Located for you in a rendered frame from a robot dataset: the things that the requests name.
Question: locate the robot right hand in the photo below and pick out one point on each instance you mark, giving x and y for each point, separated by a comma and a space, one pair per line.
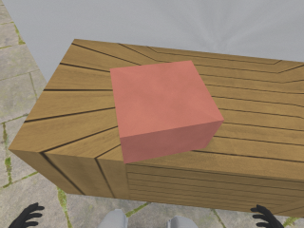
267, 216

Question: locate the robot thigh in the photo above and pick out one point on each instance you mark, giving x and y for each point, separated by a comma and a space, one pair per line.
114, 219
181, 222

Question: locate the robot left thigh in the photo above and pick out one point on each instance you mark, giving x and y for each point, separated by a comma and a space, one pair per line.
114, 219

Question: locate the robot left hand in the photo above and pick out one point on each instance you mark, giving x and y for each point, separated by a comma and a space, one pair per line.
20, 221

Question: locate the carton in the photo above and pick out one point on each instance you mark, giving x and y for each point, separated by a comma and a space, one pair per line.
162, 109

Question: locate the robot right thigh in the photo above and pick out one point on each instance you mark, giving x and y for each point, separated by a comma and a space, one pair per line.
181, 222

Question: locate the pedestal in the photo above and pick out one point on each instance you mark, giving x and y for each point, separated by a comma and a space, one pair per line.
71, 135

